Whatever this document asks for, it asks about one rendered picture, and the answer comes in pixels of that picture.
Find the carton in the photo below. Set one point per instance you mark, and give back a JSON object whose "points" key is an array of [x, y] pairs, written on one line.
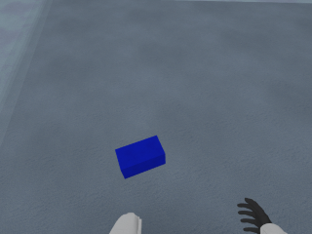
{"points": [[140, 156]]}

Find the left robot thigh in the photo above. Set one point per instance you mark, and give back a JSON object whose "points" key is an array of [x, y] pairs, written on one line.
{"points": [[127, 224]]}

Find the right robot hand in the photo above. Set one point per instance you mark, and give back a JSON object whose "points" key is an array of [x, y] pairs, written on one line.
{"points": [[259, 216]]}

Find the right robot forearm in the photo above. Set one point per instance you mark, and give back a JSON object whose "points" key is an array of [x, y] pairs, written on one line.
{"points": [[271, 228]]}

